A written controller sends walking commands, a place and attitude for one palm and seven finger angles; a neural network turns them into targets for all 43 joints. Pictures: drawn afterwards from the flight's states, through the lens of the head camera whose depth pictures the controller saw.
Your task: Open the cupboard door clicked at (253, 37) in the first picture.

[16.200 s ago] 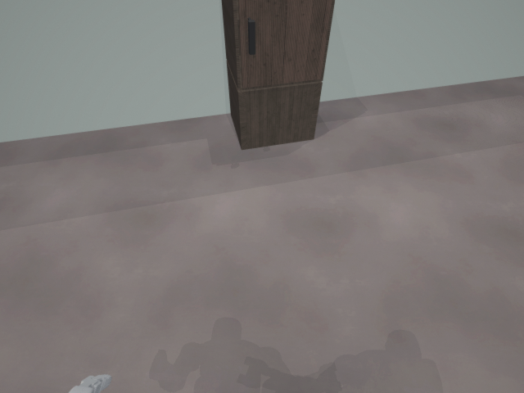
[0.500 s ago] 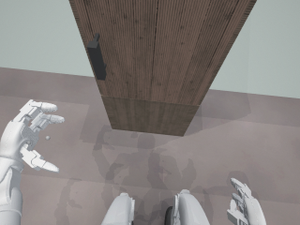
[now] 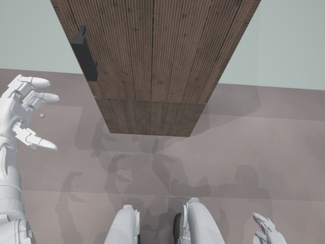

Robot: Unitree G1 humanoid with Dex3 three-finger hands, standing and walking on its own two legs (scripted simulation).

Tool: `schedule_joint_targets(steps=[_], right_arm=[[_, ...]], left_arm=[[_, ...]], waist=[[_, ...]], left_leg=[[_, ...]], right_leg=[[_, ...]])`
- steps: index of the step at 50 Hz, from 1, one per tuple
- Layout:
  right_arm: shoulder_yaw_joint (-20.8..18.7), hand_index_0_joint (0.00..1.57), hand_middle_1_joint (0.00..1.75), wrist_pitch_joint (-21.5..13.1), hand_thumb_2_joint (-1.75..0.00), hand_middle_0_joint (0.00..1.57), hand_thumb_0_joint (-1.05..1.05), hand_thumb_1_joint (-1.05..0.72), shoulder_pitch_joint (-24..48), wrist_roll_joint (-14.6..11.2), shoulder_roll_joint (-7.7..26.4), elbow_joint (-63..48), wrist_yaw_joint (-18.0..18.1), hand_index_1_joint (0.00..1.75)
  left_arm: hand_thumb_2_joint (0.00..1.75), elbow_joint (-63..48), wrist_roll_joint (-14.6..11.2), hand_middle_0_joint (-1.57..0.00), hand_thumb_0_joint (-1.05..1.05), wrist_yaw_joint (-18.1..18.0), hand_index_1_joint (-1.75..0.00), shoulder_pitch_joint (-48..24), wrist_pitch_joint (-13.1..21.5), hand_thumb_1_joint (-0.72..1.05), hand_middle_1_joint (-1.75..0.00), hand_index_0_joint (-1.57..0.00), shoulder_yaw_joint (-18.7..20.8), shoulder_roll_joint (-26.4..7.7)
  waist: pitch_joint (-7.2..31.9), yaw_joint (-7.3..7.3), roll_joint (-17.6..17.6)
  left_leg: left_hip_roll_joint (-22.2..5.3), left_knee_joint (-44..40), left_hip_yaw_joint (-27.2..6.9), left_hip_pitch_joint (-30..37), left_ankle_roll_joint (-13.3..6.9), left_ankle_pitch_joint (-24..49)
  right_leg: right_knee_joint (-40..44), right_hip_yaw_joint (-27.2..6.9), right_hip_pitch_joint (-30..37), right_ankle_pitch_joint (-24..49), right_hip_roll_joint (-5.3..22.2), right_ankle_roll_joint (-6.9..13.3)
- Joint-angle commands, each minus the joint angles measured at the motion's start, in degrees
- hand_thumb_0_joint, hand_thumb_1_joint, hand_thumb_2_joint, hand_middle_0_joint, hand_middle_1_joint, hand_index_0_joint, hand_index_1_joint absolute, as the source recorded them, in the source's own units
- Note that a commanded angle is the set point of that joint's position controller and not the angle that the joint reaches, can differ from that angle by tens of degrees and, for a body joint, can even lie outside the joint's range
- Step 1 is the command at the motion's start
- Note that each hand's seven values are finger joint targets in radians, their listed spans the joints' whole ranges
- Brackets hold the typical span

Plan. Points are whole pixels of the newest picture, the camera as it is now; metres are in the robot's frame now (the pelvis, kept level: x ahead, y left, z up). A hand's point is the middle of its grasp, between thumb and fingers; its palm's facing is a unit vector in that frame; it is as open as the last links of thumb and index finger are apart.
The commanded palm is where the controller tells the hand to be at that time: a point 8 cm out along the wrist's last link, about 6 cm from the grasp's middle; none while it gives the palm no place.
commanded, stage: move the hooked fingers beside the handle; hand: left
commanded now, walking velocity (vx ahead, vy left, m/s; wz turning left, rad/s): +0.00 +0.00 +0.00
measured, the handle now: (87, 54) +0.58 +0.22 +0.03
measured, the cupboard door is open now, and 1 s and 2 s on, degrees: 0 0 0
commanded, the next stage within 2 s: slide the fingers in behind the handle in 1.74 s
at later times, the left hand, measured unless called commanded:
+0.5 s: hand (55, 84) +0.47 +0.27 +0.04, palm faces -0.04 -1.00 -0.02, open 14.0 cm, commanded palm +0.46 +0.32 +0.04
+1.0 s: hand (61, 59) +0.54 +0.27 +0.05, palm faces -0.03 -1.00 -0.04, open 14.0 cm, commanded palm +0.53 +0.30 +0.03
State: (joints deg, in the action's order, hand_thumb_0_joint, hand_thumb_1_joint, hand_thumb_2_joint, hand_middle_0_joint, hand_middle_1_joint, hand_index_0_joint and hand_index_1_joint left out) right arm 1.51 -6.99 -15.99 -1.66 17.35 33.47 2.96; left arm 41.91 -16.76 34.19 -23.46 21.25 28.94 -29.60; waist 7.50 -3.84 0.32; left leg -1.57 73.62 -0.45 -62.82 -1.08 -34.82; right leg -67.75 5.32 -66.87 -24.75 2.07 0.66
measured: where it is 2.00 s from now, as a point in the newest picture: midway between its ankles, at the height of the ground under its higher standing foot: outside the picture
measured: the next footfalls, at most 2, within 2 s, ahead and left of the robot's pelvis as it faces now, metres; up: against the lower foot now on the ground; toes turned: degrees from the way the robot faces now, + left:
none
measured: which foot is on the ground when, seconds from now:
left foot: down 0.00-1.00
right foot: down 0.00-1.00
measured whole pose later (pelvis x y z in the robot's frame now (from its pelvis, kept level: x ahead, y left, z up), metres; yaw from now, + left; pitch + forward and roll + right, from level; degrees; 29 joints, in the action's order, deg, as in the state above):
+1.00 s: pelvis -0.01 +0.01 -0.03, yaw -2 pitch +32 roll -6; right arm 5.9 3.5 -18.9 0.6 17.8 32.3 1.6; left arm 70.9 -2.7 29.8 -62.0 18.8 32.8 -50.2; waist 5.5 -14.2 1.6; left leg -2.8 80.3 -1.9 -77.4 -1.7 -35.2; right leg -70.9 6.5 -79.9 -23.1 1.0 0.4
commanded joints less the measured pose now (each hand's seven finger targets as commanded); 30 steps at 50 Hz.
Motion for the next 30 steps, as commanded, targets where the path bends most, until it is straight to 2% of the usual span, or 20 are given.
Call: schedule_joint_targets(steps=[1, 2, 4, 7, 10, 11, 13, 15, 16, 18, 20, 22, 24, 26, 28, 29, 30], right_arm=[[-3.85, 0.2, 0.3, -1.27, -0.9, 0.2, 0.0, -0.9, -5.62, 0.17, 9.97, -4.69, 0.61, 0.3], [-3.89, 0.2, 0.3, -0.91, -0.9, 0.2, 0.0, -0.9, -5.98, 0.17, 9.94, -4.87, 0.46, 0.3], [-3.79, 0.2, 0.3, -0.32, -0.9, 0.2, 0.0, -0.9, -6.23, 0.22, 10.06, -4.55, 0.45, 0.3], [-3.63, 0.2, 0.3, 0.62, -0.9, 0.2, 0.0, -0.9, -7.06, 0.46, 10.21, -4.59, 0.25, 0.3], [-3.22, 0.2, 0.3, 1.34, -0.9, 0.2, 0.0, -0.9, -7.37, 0.7, 10.26, -4.57, 0.18, 0.3], [-3.21, 0.2, 0.3, 1.84, -0.9, 0.2, 0.0, -0.9, -7.84, 0.72, 10.37, -4.34, 0.02, 0.3], [-3.09, 0.2, 0.3, 2.44, -0.9, 0.2, 0.0, -0.9, -7.99, 0.83, 10.54, -4.31, -0.09, 0.3], [-3.1, 0.2, 0.3, 2.83, -0.9, 0.2, 0.0, -0.9, -8.42, 0.81, 10.53, -4.52, -0.23, 0.3], [-3.3, 0.2, 0.3, 3.21, -0.9, 0.2, 0.0, -0.9, -9.21, 1.03, 10.89, -3.75, -0.33, 0.3], [-3.22, 0.2, 0.3, 3.88, -0.9, 0.2, 0.0, -0.9, -9.66, 0.95, 11.09, -3.57, -0.37, 0.3], [-2.98, 0.2, 0.3, 4.38, -0.9, 0.2, 0.0, -0.9, -9.81, 0.97, 11.01, -3.41, -0.21, 0.3], [-2.65, 0.2, 0.3, 5.02, -0.9, 0.2, 0.0, -0.9, -10.29, 1.09, 11.3, -2.77, -0.03, 0.3], [-2.39, 0.2, 0.3, 5.35, -0.9, 0.2, 0.0, -0.9, -10.55, 1.34, 11.32, -2.91, -0.08, 0.3], [-2.48, 0.2, 0.3, 5.72, -0.9, 0.2, 0.0, -0.9, -11.38, 1.72, 11.4, -3.07, -0.26, 0.3], [-2.16, 0.2, 0.3, 6.39, -0.9, 0.2, 0.0, -0.9, -11.35, 1.8, 11.43, -3.0, -0.51, 0.3], [-2.08, 0.2, 0.3, 6.69, -0.9, 0.2, 0.0, -0.9, -11.41, 1.88, 11.45, -2.86, -0.55, 0.3], [-1.9, 0.2, 0.3, 6.86, -0.9, 0.2, 0.0, -0.9, -11.56, 1.8, 11.37, -3.11, -0.54, 0.3]], left_arm=[[0.3, -8.16, -0.7, -0.3, 0.0, -0.51, -1.2, -19.3, 3.71, -0.5, -1.2, -0.3, 3.9, -18.35], [0.3, -6.58, -0.37, -0.3, 0.0, -0.94, -1.2, -18.67, 3.3, -0.5, -1.2, -0.3, 3.89, -17.98], [0.3, -4.89, 0.68, -0.3, 0.0, -1.84, -1.2, -21.86, 3.14, -0.5, -1.2, -0.3, 3.48, -18.46], [0.3, -1.75, 1.86, -0.3, 0.0, -2.57, -1.2, -24.79, 3.56, -0.5, -1.2, -0.3, 5.04, -21.18], [0.3, 0.35, 2.43, -0.3, 0.0, -2.74, -1.2, -29.48, 4.57, -0.5, -1.2, -0.3, 5.76, -23.35], [0.3, 2.03, 3.15, -0.3, 0.0, -2.61, -1.2, -28.79, 4.57, -0.5, -1.2, -0.3, 6.35, -24.34], [0.3, 2.5, 3.77, -0.3, 0.0, -2.47, -1.2, -31.72, 4.95, -0.5, -1.2, -0.3, 5.51, -24.5], [0.3, 2.51, 3.93, -0.3, 0.0, -2.12, -1.2, -34.57, 5.07, -0.5, -1.2, -0.3, 2.74, -22.07], [0.3, 2.6, 4.24, -0.3, 0.0, -2.09, -1.2, -35.27, 5.06, -0.5, -1.2, -0.3, 3.71, -23.46], [0.3, 4.6, 4.4, -0.3, 0.0, -2.08, -1.2, -35.32, 4.65, -0.5, -1.2, -0.3, 3.88, -23.77], [0.3, 7.55, 4.34, -0.3, 0.0, -2.17, -1.2, -38.0, 4.24, -0.5, -1.2, -0.3, 3.41, -23.39], [0.3, 9.96, 5.51, -0.3, 0.0, -2.75, -1.2, -40.89, 3.86, -0.5, -1.2, -0.3, 5.05, -26.79], [0.3, 9.65, 6.62, -0.3, 0.0, -3.35, -1.2, -43.56, 4.09, -0.5, -1.2, -0.3, 4.98, -28.17], [0.3, 8.1, 7.05, -0.3, 0.0, -3.72, -1.2, -43.93, 5.17, -0.5, -1.2, -0.3, 6.75, -30.72], [0.3, 9.12, 7.64, -0.3, 0.0, -3.9, -1.2, -44.22, 5.28, -0.5, -1.2, -0.3, 6.22, -30.91], [0.3, 9.9, 7.84, -0.3, 0.0, -4.11, -1.2, -45.29, 5.15, -0.5, -1.2, -0.3, 6.77, -31.72], [0.3, 11.52, 7.84, -0.3, 0.0, -3.9, -1.2, -45.62, 4.86, -0.5, -1.2, -0.3, 6.05, -31.06]], waist=[[26.75, -0.2, 7.84], [26.23, -0.15, 7.17], [25.45, -0.85, 6.39], [26.82, -0.74, 6.27], [27.33, -1.55, 5.99], [27.72, -0.94, 7.04], [28.09, -1.58, 8.01], [28.99, -2.6, 10.67], [30.99, -2.5, 10.27], [30.21, -2.89, 8.98], [28.45, -4.16, 7.24], [27.71, -4.57, 7.04], [28.89, -4.85, 8.1], [33.39, -3.89, 11.31], [32.52, -4.49, 12.16], [31.7, -4.96, 10.92], [30.77, -5.62, 10.55]], left_leg=[[0.78, -10.46, -2.26, 12.85, 0.51, 26.45], [0.85, -10.68, -2.29, 12.51, 0.48, 26.02], [0.79, -10.38, -2.11, 11.23, 0.13, 24.64], [0.91, -9.7, -1.83, 10.14, 0.07, 24.31], [1.03, -8.6, -1.75, 8.31, -0.3, 24.13], [0.93, -8.92, -1.75, 8.7, -0.07, 24.3], [0.86, -8.69, -2.0, 9.26, -0.16, 24.32], [0.69, -8.67, -2.8, 12.73, 0.15, 27.34], [0.35, -8.34, -3.15, 14.12, 0.36, 28.83], [0.32, -8.29, -3.45, 13.57, 0.29, 28.85], [0.56, -7.63, -3.05, 10.61, -0.35, 26.3], [0.62, -7.34, -2.96, 7.94, -0.59, 23.73], [0.71, -7.06, -3.05, 7.67, -0.69, 23.28], [0.59, -6.81, -3.49, 11.34, -0.08, 27.8], [0.41, -6.32, -3.47, 11.45, -0.1, 28.32], [0.34, -6.08, -3.52, 10.12, -0.35, 27.47], [0.39, -5.91, -3.57, 9.31, -0.57, 27.15]], right_leg=[[5.78, -3.46, 19.32, 12.13, -2.47, 1.08], [5.84, -3.17, 18.9, 11.6, -2.45, 1.0], [5.87, -3.28, 18.38, 11.24, -2.43, 0.82], [5.35, -3.59, 19.25, 11.65, -2.57, 0.86], [4.66, -3.88, 19.74, 12.41, -2.86, 1.09], [4.69, -3.9, 19.83, 12.37, -2.84, 1.04], [4.51, -3.81, 18.75, 12.24, -2.75, 0.93], [4.1, -3.09, 15.54, 12.19, -3.01, 1.21], [4.05, -3.0, 15.39, 12.85, -2.96, 0.97], [4.32, -2.9, 15.18, 12.9, -3.0, 0.85], [4.45, -3.06, 14.7, 12.42, -3.09, 0.78], [4.45, -3.4, 15.12, 11.48, -2.98, 0.55], [4.1, -3.42, 14.97, 10.97, -2.93, 0.53], [3.36, -3.24, 15.39, 13.23, -3.13, 0.89], [3.42, -3.21, 13.95, 13.08, -3.18, 0.79], [3.5, -3.24, 14.2, 12.97, -3.2, 0.64], [3.34, -3.14, 13.7, 12.93, -3.41, 0.82]])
